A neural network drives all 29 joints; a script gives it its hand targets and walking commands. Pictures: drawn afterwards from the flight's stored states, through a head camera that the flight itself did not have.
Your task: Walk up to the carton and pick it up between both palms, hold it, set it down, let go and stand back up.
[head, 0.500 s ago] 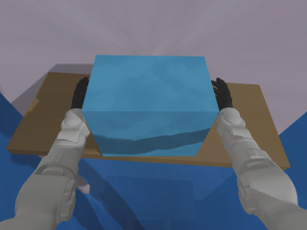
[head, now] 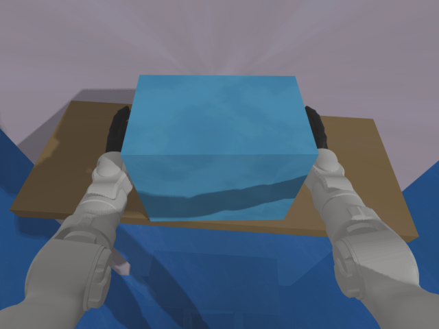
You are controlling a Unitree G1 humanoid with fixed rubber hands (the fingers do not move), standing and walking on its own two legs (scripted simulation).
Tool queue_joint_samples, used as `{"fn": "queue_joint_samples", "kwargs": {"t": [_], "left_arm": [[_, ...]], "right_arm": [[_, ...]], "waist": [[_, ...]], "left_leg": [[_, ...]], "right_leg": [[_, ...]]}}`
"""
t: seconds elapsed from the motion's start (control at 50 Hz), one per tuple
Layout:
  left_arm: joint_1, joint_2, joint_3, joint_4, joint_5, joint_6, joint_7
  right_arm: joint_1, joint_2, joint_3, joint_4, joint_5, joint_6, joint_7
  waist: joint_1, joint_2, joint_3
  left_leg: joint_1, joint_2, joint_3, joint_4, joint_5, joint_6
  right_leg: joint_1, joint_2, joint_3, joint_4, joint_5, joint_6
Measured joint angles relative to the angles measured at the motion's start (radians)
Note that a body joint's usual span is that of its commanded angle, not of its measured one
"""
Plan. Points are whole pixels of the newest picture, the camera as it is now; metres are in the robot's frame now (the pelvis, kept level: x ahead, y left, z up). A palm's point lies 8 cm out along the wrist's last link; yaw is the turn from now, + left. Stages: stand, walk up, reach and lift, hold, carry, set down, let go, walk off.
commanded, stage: reach and lift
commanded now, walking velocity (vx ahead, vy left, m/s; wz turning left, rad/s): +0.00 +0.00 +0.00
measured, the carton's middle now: (217, 153) +0.42 +0.03 +0.05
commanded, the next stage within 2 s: none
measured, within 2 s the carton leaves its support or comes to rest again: leaves its support in 0.66 s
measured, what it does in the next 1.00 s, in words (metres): stands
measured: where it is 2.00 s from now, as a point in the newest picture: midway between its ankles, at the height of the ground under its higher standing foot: outside the picture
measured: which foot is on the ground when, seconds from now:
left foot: down 0.00-1.00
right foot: down 0.00-1.00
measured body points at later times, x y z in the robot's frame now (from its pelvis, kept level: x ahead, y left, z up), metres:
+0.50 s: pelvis +0.02 +0.00 +0.02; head +0.06 +0.00 +0.46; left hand +0.41 +0.22 +0.07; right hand +0.45 -0.16 +0.07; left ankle +0.02 +0.14 -0.73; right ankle +0.02 -0.11 -0.73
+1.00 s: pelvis +0.01 +0.01 +0.02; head +0.03 +0.04 +0.47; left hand +0.40 +0.20 +0.08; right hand +0.41 -0.17 +0.10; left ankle +0.02 +0.14 -0.73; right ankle +0.02 -0.11 -0.73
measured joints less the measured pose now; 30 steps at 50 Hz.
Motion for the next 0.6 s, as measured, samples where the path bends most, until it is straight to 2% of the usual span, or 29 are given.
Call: {"fn": "queue_joint_samples", "kwargs": {"t": [0.24, 0.3, 0.4, 0.5, 0.6], "left_arm": [[0.016, -0.016, 0.044, -0.018, 0.043, -0.009, -0.002], [0.039, -0.035, 0.087, -0.04, 0.068, -0.009, -0.01], [0.072, -0.066, 0.158, -0.034, 0.146, -0.053, -0.031], [0.113, -0.085, 0.177, -0.009, 0.157, -0.11, -0.04], [0.165, -0.099, 0.17, -0.033, 0.138, -0.122, -0.04]], "right_arm": [[0.022, 0.018, -0.072, -0.033, -0.073, -0.002, 0.009], [0.041, 0.02, -0.078, -0.055, -0.089, 0.001, 0.009], [0.091, 0.045, -0.157, -0.096, -0.231, -0.019, 0.024], [0.145, 0.063, -0.186, -0.114, -0.252, -0.048, 0.037], [0.19, 0.064, -0.166, -0.142, -0.254, -0.051, 0.038]], "waist": [[-0.007, 0.002, 0.014], [-0.003, 0.006, 0.016], [-0.023, 0.014, 0.033], [-0.048, 0.026, 0.052], [-0.053, 0.031, 0.048]], "left_leg": [[0.031, -0.006, 0.002, -0.052, 0.026, 0.002], [0.047, -0.005, 0.003, -0.063, 0.028, 0.003], [0.117, -0.013, -0.01, -0.123, 0.047, 0.006], [0.199, -0.025, -0.021, -0.164, 0.051, 0.011], [0.246, -0.031, -0.015, -0.182, 0.042, 0.018]], "right_leg": [[0.027, -0.007, 0.0, -0.041, 0.019, 0.0], [0.046, -0.005, 0.001, -0.059, 0.024, 0.002], [0.126, -0.013, -0.013, -0.125, 0.041, 0.004], [0.216, -0.024, -0.024, -0.169, 0.04, 0.01], [0.262, -0.03, -0.019, -0.186, 0.031, 0.017]]}}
